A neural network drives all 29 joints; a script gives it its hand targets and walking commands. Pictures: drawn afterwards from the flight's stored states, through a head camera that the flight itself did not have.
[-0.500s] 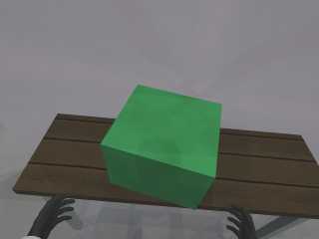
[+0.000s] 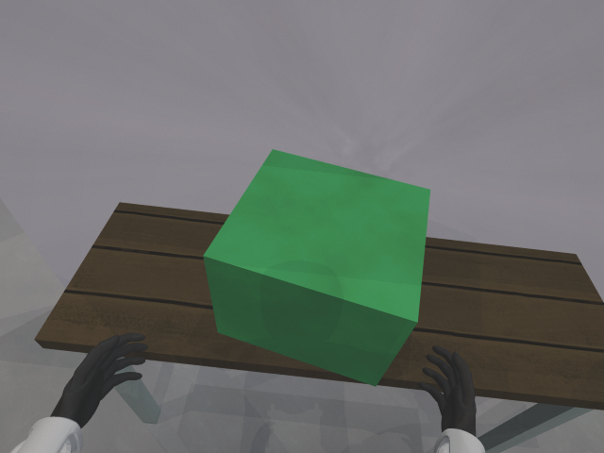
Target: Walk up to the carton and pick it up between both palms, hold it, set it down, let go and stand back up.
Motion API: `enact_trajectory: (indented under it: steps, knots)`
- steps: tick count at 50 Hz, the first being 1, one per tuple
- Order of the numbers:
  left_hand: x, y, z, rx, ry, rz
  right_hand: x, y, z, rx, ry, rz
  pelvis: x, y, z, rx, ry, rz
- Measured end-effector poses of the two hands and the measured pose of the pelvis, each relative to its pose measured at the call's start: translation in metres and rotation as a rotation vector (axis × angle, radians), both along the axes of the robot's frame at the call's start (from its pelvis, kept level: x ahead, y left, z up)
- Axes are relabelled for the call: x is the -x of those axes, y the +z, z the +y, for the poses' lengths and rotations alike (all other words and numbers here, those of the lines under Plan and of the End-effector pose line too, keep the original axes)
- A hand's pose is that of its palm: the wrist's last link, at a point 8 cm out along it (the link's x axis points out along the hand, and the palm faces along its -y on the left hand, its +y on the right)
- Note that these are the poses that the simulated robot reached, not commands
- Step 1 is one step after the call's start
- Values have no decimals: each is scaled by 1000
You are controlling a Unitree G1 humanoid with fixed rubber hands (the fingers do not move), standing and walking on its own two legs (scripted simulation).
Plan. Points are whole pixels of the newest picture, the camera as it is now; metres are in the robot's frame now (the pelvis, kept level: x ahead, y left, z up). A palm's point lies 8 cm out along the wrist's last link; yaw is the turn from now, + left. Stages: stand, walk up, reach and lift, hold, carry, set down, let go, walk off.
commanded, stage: reach and lift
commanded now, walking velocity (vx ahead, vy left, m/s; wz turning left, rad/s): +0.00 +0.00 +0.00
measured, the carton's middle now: (321, 262) +0.44 -0.03 -0.04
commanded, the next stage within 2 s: none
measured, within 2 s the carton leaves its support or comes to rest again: neither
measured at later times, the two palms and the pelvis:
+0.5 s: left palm (103, 338) +0.26 +0.27 +0.02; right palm (474, 386) +0.22 -0.21 +0.00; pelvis +0.03 +0.00 +0.01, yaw -1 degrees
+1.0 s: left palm (125, 272) +0.34 +0.25 +0.05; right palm (496, 337) +0.26 -0.24 +0.05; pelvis +0.04 -0.01 +0.02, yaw -1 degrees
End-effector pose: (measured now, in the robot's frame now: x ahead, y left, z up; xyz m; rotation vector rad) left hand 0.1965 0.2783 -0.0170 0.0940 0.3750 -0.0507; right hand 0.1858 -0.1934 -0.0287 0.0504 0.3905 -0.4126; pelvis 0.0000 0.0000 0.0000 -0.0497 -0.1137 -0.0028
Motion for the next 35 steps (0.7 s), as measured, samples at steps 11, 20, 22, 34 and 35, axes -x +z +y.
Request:
enact_trajectory:
  steps: [11, 20, 22, 34, 35]
  knots:
    - [-32, 20, -1, -6, 5, -14, -23, 16, -9, 6, 12, -16, -7, 5, -2, -7, 5, 2]
    - [-56, 31, -9, -1, -16, -16, -29, 25, -16, 13, 6, -16, -19, 9, -3, -12, -3, 10]
    - [-59, 32, -11, 1, -21, -14, -29, 28, -19, 13, 2, -18, -22, 10, -3, -13, -7, 10]
    - [-95, 52, -13, -4, -36, -46, -55, 47, -28, 17, 8, -55, -34, 13, -3, -12, -6, 30]
    - [-99, 54, -12, -7, -37, -47, -58, 49, -28, 19, 8, -59, -35, 14, -3, -12, -4, 28]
